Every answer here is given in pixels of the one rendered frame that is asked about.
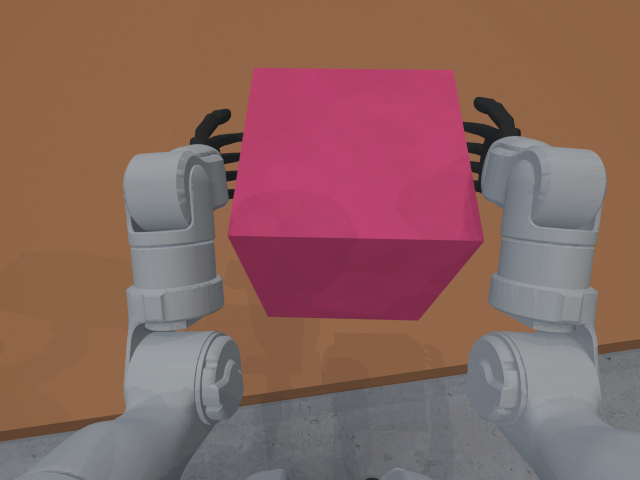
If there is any robot left upper arm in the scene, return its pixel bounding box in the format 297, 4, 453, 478
15, 331, 244, 480

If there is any carton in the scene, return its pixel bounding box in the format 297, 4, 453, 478
227, 68, 484, 321

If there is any robot right hand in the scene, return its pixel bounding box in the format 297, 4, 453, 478
463, 97, 521, 193

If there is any left robot forearm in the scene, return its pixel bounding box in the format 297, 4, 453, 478
123, 144, 229, 405

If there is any right robot forearm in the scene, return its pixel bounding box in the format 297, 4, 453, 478
481, 136, 607, 407

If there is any right robot shin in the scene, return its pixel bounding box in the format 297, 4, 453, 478
384, 468, 404, 478

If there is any robot right upper arm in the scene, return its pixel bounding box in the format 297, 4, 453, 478
465, 331, 640, 480

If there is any robot left hand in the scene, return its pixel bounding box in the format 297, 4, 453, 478
190, 109, 244, 199

